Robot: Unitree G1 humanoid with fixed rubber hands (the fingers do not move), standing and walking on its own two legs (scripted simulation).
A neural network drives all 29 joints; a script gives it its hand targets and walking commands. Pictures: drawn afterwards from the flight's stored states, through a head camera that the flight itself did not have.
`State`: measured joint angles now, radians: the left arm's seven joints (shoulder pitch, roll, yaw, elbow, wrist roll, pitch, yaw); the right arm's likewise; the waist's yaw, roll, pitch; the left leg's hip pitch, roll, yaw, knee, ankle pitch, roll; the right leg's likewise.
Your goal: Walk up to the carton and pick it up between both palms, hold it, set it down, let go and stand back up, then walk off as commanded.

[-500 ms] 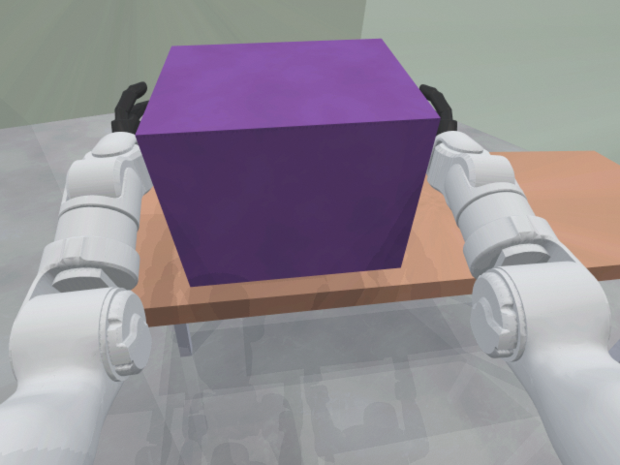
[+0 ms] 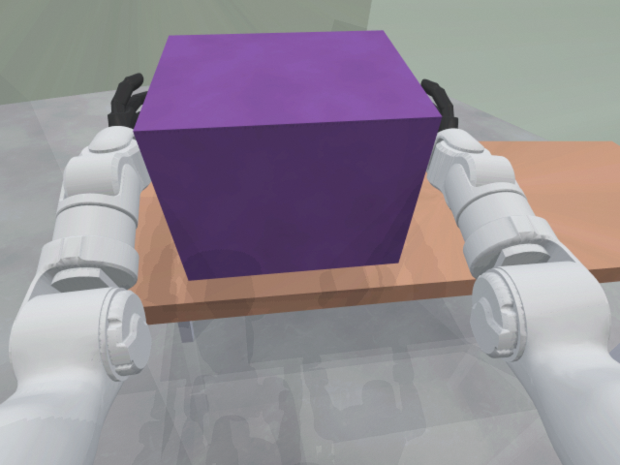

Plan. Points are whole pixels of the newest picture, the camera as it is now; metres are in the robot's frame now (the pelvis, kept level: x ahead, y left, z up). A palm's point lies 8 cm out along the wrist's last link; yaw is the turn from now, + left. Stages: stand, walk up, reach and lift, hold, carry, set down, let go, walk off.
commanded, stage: set down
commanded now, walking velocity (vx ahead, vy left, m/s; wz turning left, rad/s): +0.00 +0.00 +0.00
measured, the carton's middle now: (287, 153) +0.45 +0.06 +0.23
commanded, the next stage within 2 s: none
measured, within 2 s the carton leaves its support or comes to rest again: neither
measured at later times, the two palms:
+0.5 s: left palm (139, 152) +0.43 +0.24 +0.23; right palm (433, 151) +0.45 -0.13 +0.26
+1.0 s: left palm (146, 155) +0.44 +0.24 +0.22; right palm (427, 152) +0.47 -0.13 +0.24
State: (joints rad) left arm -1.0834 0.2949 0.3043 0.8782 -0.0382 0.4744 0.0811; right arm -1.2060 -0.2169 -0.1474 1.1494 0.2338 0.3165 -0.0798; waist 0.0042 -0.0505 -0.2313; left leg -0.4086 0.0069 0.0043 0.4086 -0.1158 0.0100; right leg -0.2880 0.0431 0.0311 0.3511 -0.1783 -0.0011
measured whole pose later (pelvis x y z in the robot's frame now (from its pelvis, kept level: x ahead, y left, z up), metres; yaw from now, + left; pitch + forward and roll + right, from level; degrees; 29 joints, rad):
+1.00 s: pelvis +0.02 -0.01 +0.00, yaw +0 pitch +8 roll -1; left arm -1.10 0.29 0.27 1.10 -0.04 0.29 0.07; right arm -1.21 -0.21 -0.15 1.28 0.09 0.20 -0.05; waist 0.03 -0.05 -0.23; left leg -0.41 0.01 0.00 0.41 -0.14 0.01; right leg -0.29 0.04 0.03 0.35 -0.20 -0.01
